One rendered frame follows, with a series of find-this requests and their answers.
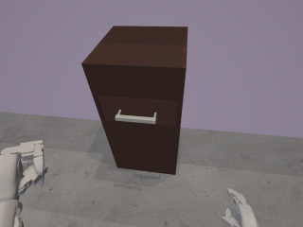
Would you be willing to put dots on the robot left hand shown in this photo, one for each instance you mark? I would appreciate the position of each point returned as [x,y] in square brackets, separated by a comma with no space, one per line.
[12,168]

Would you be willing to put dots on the cabinet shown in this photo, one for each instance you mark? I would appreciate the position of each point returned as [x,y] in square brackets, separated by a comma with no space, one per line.
[147,62]

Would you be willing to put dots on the left robot forearm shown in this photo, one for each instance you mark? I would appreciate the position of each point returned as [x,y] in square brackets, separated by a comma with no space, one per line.
[10,211]

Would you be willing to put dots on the handle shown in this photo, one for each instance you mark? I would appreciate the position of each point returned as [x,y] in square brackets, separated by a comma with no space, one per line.
[135,119]

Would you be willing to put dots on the robot right hand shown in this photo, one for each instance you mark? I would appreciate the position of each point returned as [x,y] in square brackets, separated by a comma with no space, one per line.
[244,215]

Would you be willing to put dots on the drawer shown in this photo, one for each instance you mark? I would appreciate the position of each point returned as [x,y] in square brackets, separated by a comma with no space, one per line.
[166,110]

